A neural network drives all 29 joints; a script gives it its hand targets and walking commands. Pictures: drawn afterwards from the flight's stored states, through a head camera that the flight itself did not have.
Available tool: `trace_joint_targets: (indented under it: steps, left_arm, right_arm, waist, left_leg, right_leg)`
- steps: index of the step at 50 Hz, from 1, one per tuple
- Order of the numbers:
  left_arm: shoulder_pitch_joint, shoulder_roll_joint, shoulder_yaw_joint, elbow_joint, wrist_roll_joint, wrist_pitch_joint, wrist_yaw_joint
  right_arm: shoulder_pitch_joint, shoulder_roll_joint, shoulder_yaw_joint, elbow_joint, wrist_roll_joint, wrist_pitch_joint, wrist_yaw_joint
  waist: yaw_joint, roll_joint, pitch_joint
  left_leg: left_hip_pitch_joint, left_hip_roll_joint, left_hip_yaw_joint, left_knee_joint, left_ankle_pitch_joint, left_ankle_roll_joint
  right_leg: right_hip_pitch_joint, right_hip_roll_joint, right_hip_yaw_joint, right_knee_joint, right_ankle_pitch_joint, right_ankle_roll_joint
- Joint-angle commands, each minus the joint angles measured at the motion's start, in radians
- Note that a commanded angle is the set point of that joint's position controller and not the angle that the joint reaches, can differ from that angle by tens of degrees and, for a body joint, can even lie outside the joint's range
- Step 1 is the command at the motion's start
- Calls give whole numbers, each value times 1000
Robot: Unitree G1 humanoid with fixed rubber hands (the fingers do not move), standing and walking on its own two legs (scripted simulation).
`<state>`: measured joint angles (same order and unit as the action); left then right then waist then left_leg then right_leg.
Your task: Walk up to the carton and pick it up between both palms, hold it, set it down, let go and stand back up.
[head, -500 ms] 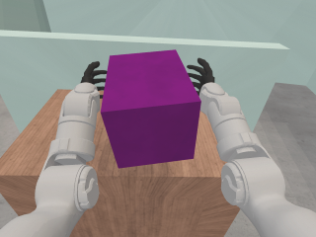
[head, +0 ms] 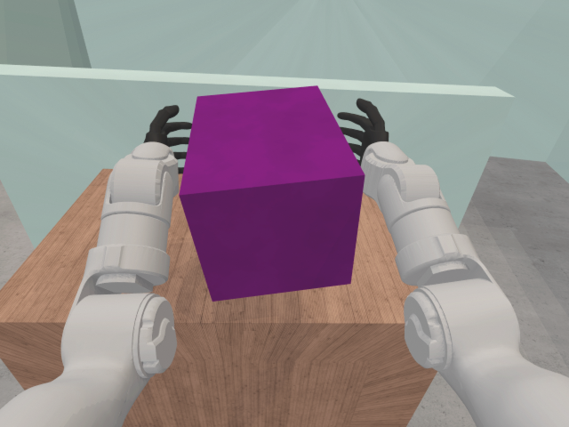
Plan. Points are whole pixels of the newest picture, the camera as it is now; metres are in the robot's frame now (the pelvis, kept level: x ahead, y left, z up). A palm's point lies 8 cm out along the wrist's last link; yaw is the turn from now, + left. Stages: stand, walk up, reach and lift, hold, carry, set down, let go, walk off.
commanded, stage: hold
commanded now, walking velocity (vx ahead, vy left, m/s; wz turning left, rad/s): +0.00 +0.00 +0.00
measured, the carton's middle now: (269, 184) +0.42 +0.04 +0.21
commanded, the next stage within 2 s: none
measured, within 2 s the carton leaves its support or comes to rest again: neither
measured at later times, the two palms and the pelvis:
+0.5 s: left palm (159, 152) +0.37 +0.18 +0.28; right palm (380, 143) +0.39 -0.11 +0.30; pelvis +0.00 +0.00 +0.00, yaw +0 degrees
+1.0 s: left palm (159, 151) +0.37 +0.18 +0.28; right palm (380, 141) +0.39 -0.11 +0.30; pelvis +0.00 +0.00 +0.00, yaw +0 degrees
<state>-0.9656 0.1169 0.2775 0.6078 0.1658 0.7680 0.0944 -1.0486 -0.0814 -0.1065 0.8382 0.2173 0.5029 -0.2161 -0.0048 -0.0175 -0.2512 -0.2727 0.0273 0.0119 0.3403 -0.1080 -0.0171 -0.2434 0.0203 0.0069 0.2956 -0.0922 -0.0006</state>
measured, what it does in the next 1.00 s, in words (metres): stands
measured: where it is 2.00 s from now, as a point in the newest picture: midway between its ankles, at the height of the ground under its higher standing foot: outside the picture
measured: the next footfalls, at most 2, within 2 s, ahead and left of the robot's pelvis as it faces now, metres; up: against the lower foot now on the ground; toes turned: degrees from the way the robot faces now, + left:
none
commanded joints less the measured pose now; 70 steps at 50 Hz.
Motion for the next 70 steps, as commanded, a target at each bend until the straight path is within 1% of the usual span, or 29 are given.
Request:
trace_joint_targets:
  steps: [1,3,4,6,7,10,14,15,19,21,22,25,28,30,32,36,38,41,42,45,47,48,52,55,58,60,61,68,70]
  left_arm:
    - [-943,-709,-363,-305,-193,-71,-181]
    - [-920,-735,-390,-388,-214,-66,-180]
    - [-915,-732,-367,-343,-188,-57,-182]
    - [-913,-723,-355,-312,-194,-47,-191]
    - [-939,-733,-366,-359,-197,-50,-192]
    - [-975,-719,-363,-365,-206,-47,-191]
    - [-949,-720,-360,-339,-196,-39,-193]
    - [-949,-710,-357,-350,-202,-42,-190]
    - [-980,-731,-380,-345,-221,-43,-181]
    - [-948,-703,-354,-355,-211,-39,-179]
    - [-981,-689,-340,-338,-201,-39,-184]
    - [-973,-695,-336,-301,-201,-36,-192]
    - [-978,-685,-329,-326,-201,-37,-192]
    - [-998,-680,-336,-313,-193,-40,-200]
    - [-1009,-679,-350,-359,-206,-43,-197]
    - [-974,-691,-354,-344,-206,-38,-190]
    - [-980,-689,-357,-353,-203,-33,-193]
    - [-1004,-680,-349,-362,-206,-34,-191]
    - [-1019,-697,-359,-370,-221,-33,-192]
    - [-979,-681,-333,-326,-201,-32,-191]
    - [-1023,-685,-340,-376,-201,-37,-189]
    - [-1020,-696,-362,-387,-215,-40,-187]
    - [-1005,-696,-333,-319,-213,-33,-188]
    - [-976,-700,-347,-334,-208,-30,-188]
    - [-987,-669,-321,-332,-196,-30,-197]
    - [-982,-680,-338,-333,-199,-27,-198]
    - [-987,-694,-360,-369,-216,-32,-197]
    - [-1008,-701,-358,-363,-219,-33,-190]
    - [-993,-675,-311,-295,-191,-28,-194]
  right_arm:
    - [-877,631,259,-264,228,8,96]
    - [-883,640,292,-344,248,11,95]
    - [-850,616,257,-260,242,29,93]
    - [-872,597,244,-268,227,38,95]
    - [-881,610,248,-293,236,33,94]
    - [-854,600,232,-228,230,54,102]
    - [-896,605,241,-260,238,58,100]
    - [-899,612,251,-276,241,56,101]
    - [-933,619,261,-302,256,56,105]
    - [-909,636,283,-306,268,63,100]
    - [-873,617,247,-226,252,80,99]
    - [-926,610,230,-241,234,74,101]
    - [-882,625,249,-235,255,85,98]
    - [-868,617,234,-208,240,87,98]
    - [-864,608,230,-212,252,86,100]
    - [-903,621,260,-272,265,78,99]
    - [-867,601,241,-237,267,86,95]
    - [-869,623,243,-237,265,90,99]
    - [-871,612,231,-244,260,95,100]
    - [-914,610,238,-267,261,85,100]
    - [-868,622,238,-216,264,93,106]
    - [-899,629,252,-262,270,82,105]
    - [-928,622,242,-267,272,88,105]
    - [-901,608,238,-267,263,86,99]
    - [-864,617,237,-219,266,103,95]
    - [-869,608,249,-242,275,100,92]
    - [-900,624,265,-300,283,94,92]
    - [-895,610,249,-255,282,101,94]
    - [-897,601,211,-205,257,105,100]
  waist:
    - [-139,103,-366]
    - [-140,97,-435]
    - [-148,112,-360]
    - [-154,109,-317]
    - [-149,115,-374]
    - [-150,116,-333]
    - [-139,115,-343]
    - [-137,86,-375]
    - [-130,120,-390]
    - [-120,73,-404]
    - [-125,103,-349]
    - [-125,88,-335]
    - [-127,79,-368]
    - [-139,93,-324]
    - [-138,126,-359]
    - [-126,94,-381]
    - [-137,123,-364]
    - [-127,99,-361]
    - [-146,113,-363]
    - [-118,98,-365]
    - [-133,106,-367]
    - [-122,115,-398]
    - [-119,83,-358]
    - [-128,110,-378]
    - [-123,96,-337]
    - [-136,101,-350]
    - [-123,102,-413]
    - [-130,116,-394]
    - [-120,100,-327]
  left_leg:
    - [216,-70,-31,-11,-5,-33]
    - [239,-60,-35,4,75,-39]
    - [225,-59,-37,-11,41,-44]
    - [209,-55,-37,-23,-16,-38]
    - [210,-57,-35,-19,6,-42]
    - [188,-44,-37,-35,-41,-46]
    - [184,-55,-36,-26,-16,-44]
    - [198,-54,-36,-24,-19,-37]
    - [194,-55,-40,-19,-12,-46]
    - [208,-57,-46,-7,32,-30]
    - [179,-56,-43,-29,-41,-35]
    - [161,-51,-39,-40,-88,-29]
    - [178,-61,-43,-22,-26,-30]
    - [164,-57,-42,-32,-72,-36]
    - [184,-56,-40,-23,-25,-48]
    - [192,-56,-47,-10,5,-36]
    - [176,-59,-44,-11,-8,-45]
    - [180,-55,-48,-20,-18,-40]
    - [178,-52,-49,-23,-34,-48]
    - [168,-60,-44,-22,-43,-31]
    - [170,-60,-48,-25,-39,-37]
    - [191,-58,-48,-19,-9,-43]
    - [158,-52,-53,-21,-44,-35]
    - [174,-58,-47,-14,-10,-38]
    - [168,-61,-50,-20,-25,-34]
    - [176,-63,-48,-14,-16,-43]
    - [192,-64,-50,-3,27,-41]
    - [181,-57,-51,-13,-1,-48]
    - [148,-52,-53,-37,-76,-34]
  right_leg:
    - [277,44,5,-30,70,36]
    - [318,52,3,-11,149,30]
    - [292,50,10,-23,121,28]
    - [269,46,9,-31,65,27]
    - [294,48,8,-26,81,26]
    - [265,53,12,-25,42,16]
    - [293,47,12,-26,74,24]
    - [295,51,15,-26,76,26]
    - [273,52,10,-21,65,23]
    - [305,55,15,-15,125,33]
    - [264,46,18,-29,42,29]
    - [260,50,12,-36,2,25]
    - [286,52,13,-23,75,30]
    - [262,47,14,-28,31,26]
    - [271,48,17,-23,64,23]
    - [281,57,10,-21,93,29]
    - [282,51,18,-18,84,22]
    - [271,52,12,-23,62,27]
    - [271,49,13,-18,58,22]
    - [264,48,16,-26,35,28]
    - [272,52,9,-16,50,26]
    - [277,52,6,-16,71,28]
    - [258,54,14,-21,36,23]
    - [274,51,11,-16,82,29]
    - [279,48,15,-25,69,26]
    - [284,51,15,-21,75,29]
    - [295,53,13,-12,119,31]
    - [268,60,13,-13,74,23]
    - [240,53,12,-31,0,23]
